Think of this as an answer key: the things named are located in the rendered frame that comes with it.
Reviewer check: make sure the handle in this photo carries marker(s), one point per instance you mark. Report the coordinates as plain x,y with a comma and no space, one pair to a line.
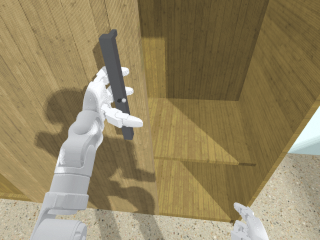
111,58

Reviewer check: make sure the left robot upper arm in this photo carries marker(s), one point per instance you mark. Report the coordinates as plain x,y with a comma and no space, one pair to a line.
61,229

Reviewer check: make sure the robot left hand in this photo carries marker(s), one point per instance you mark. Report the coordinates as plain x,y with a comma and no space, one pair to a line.
97,95

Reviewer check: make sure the wardrobe door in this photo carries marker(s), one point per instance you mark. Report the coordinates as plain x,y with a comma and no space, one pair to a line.
49,53
7,187

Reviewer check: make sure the left robot forearm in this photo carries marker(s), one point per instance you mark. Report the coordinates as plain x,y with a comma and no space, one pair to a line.
69,187

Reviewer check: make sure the robot right hand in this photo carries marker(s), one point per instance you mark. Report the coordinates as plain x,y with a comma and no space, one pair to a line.
252,230

